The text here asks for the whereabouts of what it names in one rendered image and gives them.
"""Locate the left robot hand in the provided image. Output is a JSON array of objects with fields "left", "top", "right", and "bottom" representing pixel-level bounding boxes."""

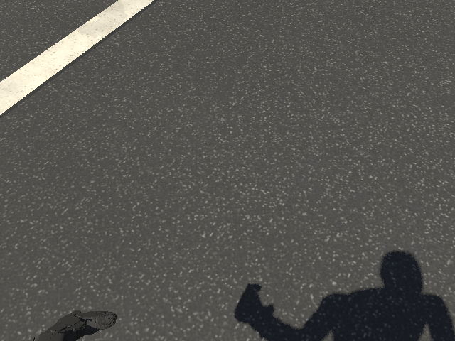
[{"left": 33, "top": 310, "right": 117, "bottom": 341}]

